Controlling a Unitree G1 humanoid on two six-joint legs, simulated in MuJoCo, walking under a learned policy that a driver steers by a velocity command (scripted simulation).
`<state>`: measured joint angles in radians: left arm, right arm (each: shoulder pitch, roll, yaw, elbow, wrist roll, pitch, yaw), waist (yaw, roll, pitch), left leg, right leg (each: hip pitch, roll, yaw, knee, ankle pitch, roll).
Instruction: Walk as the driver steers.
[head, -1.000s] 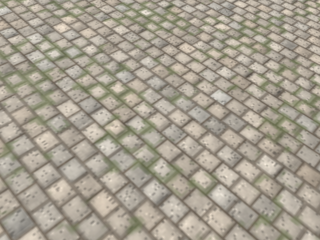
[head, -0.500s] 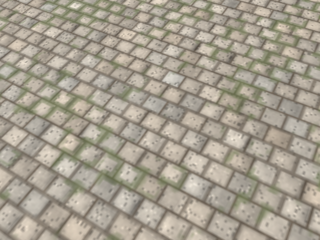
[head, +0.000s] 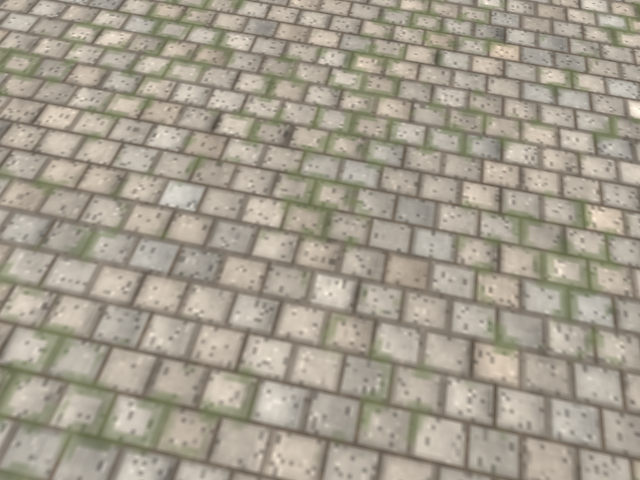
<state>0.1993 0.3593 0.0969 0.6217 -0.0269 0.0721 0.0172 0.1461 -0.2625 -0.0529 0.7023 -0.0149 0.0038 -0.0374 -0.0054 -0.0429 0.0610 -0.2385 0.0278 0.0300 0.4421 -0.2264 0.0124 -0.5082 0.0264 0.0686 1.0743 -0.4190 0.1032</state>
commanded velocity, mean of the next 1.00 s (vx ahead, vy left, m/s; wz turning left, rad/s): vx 0.00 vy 0.00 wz -0.44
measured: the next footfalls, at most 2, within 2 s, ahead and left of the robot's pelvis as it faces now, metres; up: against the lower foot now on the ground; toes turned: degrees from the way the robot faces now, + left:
right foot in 0.20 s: +0.03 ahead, -0.15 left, +0.00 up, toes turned -9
left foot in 0.68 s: +0.11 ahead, +0.06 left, +0.00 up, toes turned -29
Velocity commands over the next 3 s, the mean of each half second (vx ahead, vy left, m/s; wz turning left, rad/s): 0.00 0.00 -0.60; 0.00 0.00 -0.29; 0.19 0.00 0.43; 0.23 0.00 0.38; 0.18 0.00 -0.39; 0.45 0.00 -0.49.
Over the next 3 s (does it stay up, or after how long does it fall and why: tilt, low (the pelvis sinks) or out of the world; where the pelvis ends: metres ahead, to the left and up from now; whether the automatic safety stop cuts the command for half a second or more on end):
stays up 0.61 -0.14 -0.02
